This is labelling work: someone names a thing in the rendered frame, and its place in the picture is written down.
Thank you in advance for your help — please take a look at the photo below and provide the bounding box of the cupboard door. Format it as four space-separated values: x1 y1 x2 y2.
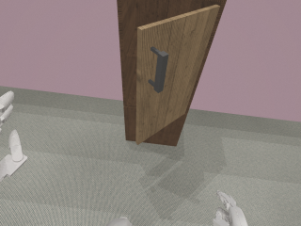
135 5 220 145

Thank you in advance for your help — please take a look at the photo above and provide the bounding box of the right robot hand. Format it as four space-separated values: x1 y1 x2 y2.
213 190 248 226

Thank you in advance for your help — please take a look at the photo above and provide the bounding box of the left robot hand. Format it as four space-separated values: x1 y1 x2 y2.
0 91 27 183

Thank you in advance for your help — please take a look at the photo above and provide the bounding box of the handle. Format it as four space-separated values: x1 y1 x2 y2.
148 46 169 93

